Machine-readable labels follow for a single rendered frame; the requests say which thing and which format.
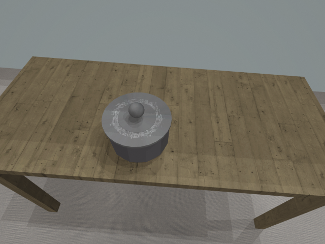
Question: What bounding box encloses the table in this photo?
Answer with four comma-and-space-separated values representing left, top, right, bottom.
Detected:
0, 56, 325, 229

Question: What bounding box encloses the knob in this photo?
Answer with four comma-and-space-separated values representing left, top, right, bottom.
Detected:
128, 102, 144, 118

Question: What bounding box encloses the pot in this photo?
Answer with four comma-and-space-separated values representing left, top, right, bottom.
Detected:
110, 131, 169, 163

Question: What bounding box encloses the lid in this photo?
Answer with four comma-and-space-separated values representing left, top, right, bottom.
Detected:
102, 93, 172, 148

